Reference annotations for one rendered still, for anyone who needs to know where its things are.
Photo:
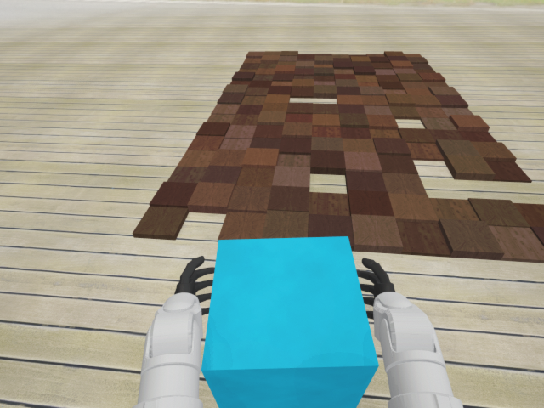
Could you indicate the robot right forearm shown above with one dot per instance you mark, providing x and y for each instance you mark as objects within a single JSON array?
[{"x": 412, "y": 357}]

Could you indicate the robot left forearm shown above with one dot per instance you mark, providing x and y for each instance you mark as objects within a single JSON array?
[{"x": 171, "y": 363}]

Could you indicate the left robot hand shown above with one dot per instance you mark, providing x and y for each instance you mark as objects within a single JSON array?
[{"x": 189, "y": 277}]

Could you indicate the carton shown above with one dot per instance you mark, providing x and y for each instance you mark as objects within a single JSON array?
[{"x": 287, "y": 325}]

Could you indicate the right robot hand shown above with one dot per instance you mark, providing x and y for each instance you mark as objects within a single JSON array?
[{"x": 380, "y": 280}]

